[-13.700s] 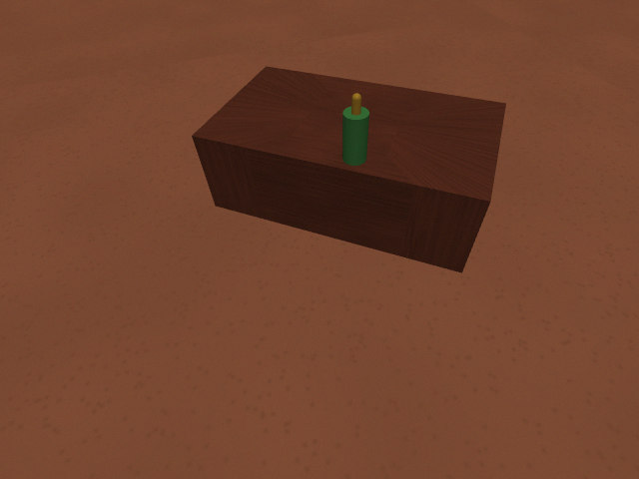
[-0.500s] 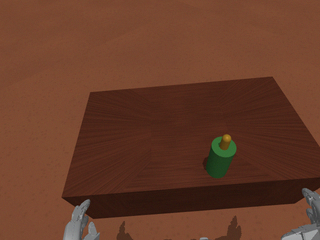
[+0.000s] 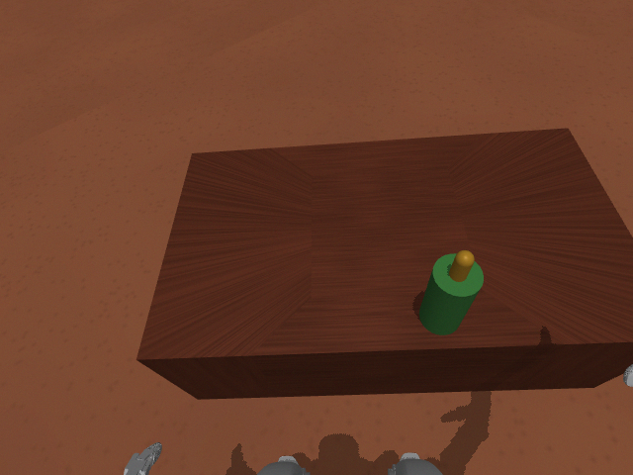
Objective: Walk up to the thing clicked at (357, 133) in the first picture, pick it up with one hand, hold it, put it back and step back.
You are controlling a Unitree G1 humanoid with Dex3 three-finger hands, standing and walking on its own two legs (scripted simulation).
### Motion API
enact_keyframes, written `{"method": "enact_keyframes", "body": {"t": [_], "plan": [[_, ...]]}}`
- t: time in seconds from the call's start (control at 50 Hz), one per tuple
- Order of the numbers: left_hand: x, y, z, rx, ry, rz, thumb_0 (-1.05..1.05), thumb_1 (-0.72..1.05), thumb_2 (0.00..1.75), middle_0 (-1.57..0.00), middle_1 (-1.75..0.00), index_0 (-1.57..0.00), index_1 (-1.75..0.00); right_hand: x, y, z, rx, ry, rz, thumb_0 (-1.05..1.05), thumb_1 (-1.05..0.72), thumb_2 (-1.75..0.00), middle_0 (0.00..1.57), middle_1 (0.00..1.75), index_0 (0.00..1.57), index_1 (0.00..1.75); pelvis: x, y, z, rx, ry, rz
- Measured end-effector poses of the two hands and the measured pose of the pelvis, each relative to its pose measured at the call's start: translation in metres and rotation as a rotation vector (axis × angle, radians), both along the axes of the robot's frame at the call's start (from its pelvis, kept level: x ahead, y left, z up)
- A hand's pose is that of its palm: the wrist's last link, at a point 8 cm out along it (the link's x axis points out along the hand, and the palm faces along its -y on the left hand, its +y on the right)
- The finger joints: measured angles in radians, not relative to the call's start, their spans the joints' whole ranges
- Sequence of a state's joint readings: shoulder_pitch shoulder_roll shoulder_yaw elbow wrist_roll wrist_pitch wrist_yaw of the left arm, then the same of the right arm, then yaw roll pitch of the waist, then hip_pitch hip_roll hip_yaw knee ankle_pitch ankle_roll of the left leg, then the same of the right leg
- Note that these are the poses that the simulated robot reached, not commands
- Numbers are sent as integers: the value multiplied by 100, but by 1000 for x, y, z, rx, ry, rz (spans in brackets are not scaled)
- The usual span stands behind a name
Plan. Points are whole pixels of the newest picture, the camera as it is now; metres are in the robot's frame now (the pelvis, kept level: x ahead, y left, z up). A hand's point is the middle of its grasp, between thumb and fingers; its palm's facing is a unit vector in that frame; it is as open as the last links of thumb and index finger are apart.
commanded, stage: go down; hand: right
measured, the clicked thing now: (451, 289) +0.46 -0.19 -0.21
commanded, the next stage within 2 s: approach in 0.90 s
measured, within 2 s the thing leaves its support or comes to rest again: neither
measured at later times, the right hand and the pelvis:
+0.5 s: hand out of the picture +0.34 -0.37 +0.01, palm faces +0.15 +0.98 -0.13, open 17.7 cm; pelvis +0.01 +0.00 +0.00, yaw +0 degrees
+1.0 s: hand out of the picture +0.36 -0.39 +0.02, palm faces +0.16 +0.98 -0.11, open 17.7 cm; pelvis +0.01 -0.01 +0.00, yaw +1 degrees
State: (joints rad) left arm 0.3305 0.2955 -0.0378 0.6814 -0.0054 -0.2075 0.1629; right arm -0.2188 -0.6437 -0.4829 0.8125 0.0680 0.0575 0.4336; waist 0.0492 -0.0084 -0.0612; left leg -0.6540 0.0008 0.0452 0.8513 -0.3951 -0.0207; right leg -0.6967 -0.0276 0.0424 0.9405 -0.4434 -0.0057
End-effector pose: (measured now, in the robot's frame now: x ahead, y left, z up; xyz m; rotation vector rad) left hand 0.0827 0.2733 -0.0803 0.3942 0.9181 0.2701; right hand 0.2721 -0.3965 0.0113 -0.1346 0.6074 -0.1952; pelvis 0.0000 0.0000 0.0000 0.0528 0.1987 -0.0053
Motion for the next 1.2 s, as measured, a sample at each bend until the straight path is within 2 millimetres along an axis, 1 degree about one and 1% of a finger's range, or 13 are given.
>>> {"method": "enact_keyframes", "body": {"t": [0.18,0.56,0.72,1.04,1.12,1.2], "plan": [[-6,1,3,6,43,-9,1,89,91,-19,-30,-19,-30,21,-12,11,13,-84,5,-2,60,-7,3,6,3,6,2,0,2,2,18,4],[-9,2,3,18,117,-32,1,91,90,-19,-30,-20,-30,45,-27,19,28,-176,15,-2,59,-6,4,5,4,5,7,-2,0,9,53,5],[-11,0,3,19,133,-29,1,91,90,-19,-31,-20,-30,51,-32,22,34,-198,13,-2,59,-6,4,5,4,5,9,-4,0,13,62,6],[-19,-5,1,12,160,-33,1,91,91,-19,-30,-19,-30,58,-39,27,38,-233,16,-2,60,-6,4,5,4,5,6,-7,-2,18,74,7],[-20,-4,-3,14,165,-44,1,90,91,-19,-30,-19,-30,60,-40,24,48,-254,8,-2,60,-7,3,6,4,6,4,-6,-6,17,90,7],[-22,0,-16,19,175,-67,1,89,91,-19,-30,-19,-30,64,-38,9,50,-303,14,-2,60,-8,2,6,3,6,-1,-5,-21,15,133,12]]}}
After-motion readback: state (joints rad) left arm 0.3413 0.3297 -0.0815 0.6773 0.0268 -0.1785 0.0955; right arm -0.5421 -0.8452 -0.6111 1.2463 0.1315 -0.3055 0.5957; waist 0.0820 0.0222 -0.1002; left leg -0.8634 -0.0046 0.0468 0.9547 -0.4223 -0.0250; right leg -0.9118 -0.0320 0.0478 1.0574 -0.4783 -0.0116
